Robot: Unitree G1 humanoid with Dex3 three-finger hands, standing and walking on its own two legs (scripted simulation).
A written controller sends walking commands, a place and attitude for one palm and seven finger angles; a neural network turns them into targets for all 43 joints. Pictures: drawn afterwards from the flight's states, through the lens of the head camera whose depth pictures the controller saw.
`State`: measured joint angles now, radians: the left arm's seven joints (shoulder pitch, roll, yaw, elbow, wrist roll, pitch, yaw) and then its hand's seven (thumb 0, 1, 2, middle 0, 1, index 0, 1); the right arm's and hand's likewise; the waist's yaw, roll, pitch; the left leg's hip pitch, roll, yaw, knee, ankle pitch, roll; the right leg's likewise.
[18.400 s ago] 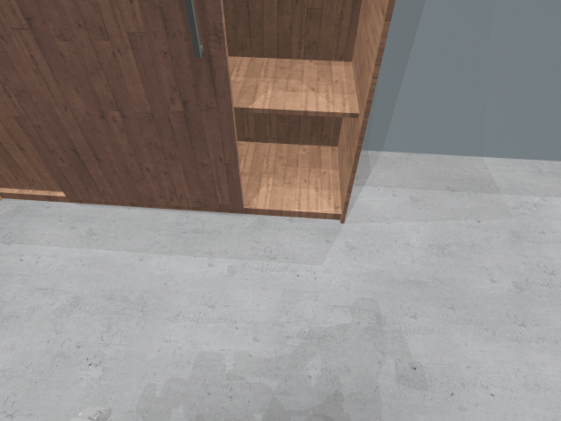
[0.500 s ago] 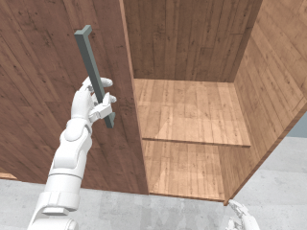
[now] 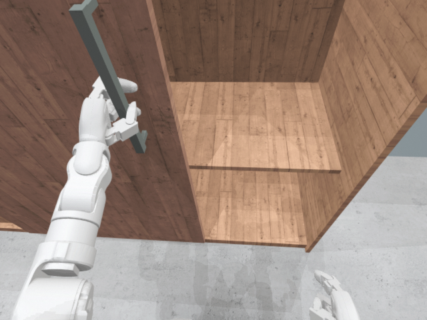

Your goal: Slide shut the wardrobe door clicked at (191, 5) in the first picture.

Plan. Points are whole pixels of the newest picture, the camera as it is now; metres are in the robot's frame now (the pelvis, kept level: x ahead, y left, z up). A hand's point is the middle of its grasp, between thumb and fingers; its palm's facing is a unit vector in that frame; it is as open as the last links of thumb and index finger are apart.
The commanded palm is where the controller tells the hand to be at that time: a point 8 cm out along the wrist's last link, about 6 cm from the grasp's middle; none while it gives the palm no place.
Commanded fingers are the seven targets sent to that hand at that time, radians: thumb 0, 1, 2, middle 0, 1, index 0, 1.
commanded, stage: step sideways, sliding the door along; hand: left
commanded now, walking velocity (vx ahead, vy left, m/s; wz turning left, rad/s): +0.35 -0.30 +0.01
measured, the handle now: (121, 90) +0.46 +0.20 +0.18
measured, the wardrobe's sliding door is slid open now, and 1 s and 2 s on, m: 0.46 0.34 0.14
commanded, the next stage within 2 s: none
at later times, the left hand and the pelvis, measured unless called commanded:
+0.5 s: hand (148, 117) +0.42 +0.15 +0.15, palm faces +0.40 -0.91 -0.09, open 6.3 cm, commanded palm +0.39 +0.12 +0.16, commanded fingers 0.00 0.90 0.90 -0.45 -1.40 -0.45 -1.40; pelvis +0.03 -0.09 -0.01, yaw +6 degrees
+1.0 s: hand (210, 118) +0.42 +0.04 +0.15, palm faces +0.40 -0.92 -0.02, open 6.3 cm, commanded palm +0.39 +0.02 +0.15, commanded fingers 0.00 0.90 0.90 -0.45 -1.40 -0.45 -1.40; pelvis +0.10 -0.17 +0.00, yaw +10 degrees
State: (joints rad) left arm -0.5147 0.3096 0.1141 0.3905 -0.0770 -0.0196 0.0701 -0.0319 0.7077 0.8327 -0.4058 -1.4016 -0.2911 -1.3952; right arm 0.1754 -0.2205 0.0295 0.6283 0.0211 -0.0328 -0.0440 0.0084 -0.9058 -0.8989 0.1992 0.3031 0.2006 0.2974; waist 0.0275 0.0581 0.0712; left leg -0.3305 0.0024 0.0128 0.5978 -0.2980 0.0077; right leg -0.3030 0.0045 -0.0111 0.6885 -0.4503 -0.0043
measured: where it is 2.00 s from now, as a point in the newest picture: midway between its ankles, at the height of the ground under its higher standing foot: outside the picture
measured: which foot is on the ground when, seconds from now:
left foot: down 0.00-0.86, up 0.88-0.94, down 0.96-1.00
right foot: down 0.00-0.24, up 0.26-0.48, down 0.50-1.00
